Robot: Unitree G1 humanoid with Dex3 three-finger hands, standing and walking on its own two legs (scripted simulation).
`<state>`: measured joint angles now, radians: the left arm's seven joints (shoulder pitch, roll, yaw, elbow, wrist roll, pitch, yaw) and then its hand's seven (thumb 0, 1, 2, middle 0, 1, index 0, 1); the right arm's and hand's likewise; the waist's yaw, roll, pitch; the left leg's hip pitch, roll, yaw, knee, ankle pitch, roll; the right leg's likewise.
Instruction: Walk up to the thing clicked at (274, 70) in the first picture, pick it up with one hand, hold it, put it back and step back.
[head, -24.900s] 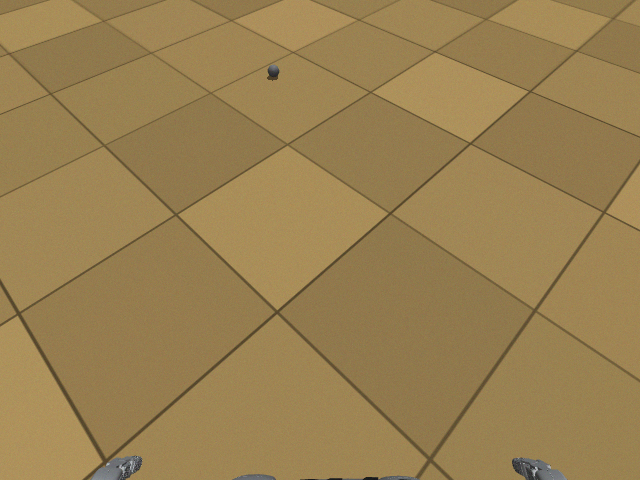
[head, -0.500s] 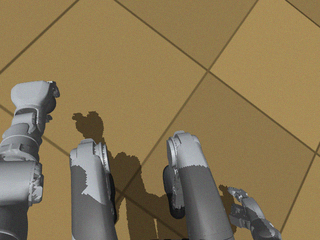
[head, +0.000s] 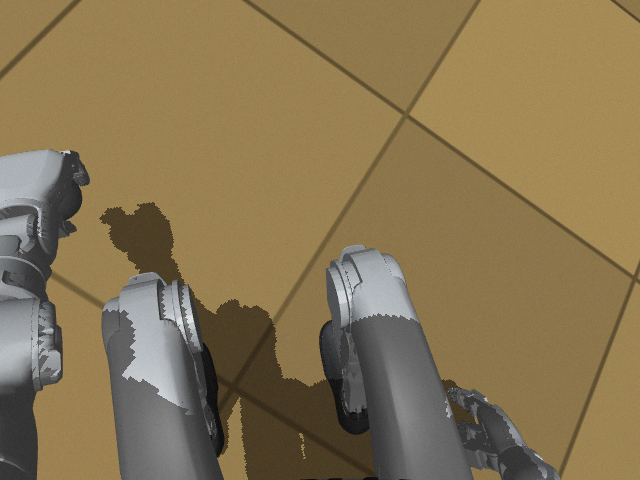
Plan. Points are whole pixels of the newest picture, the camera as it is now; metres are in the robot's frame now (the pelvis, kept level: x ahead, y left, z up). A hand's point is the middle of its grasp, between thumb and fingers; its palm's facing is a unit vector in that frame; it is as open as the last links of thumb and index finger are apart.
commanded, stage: crouch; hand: left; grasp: from above
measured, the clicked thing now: (52, 197) +0.45 +0.30 -0.18
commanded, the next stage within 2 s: lower in 0.02 s
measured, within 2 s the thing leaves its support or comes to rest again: rests again in 1.78 s
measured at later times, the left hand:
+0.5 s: hand (70, 217) +0.43 +0.30 -0.22, palm faces -0.47 -0.09 -0.88, open 8.4 cm
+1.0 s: hand (85, 218) +0.44 +0.29 -0.27, palm faces -0.47 -0.12 -0.88, open 8.4 cm
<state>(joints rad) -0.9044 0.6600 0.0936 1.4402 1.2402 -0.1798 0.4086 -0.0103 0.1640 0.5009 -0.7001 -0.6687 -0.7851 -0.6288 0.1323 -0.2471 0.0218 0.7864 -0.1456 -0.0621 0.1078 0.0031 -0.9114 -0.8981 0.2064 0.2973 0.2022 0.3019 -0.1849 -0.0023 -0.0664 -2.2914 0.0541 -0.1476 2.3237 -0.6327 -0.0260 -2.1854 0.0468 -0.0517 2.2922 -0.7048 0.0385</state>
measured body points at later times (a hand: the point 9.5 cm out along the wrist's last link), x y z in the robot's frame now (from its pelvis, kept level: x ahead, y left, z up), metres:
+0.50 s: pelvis +0.00 +0.00 -0.03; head +0.25 +0.07 +0.34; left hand +0.45 +0.30 -0.17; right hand +0.07 -0.27 -0.14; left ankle +0.09 +0.14 -0.31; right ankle +0.09 -0.12 -0.31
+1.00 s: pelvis +0.01 +0.00 -0.05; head +0.27 +0.07 +0.31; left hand +0.46 +0.30 -0.22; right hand +0.07 -0.27 -0.15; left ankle +0.09 +0.14 -0.31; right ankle +0.09 -0.12 -0.31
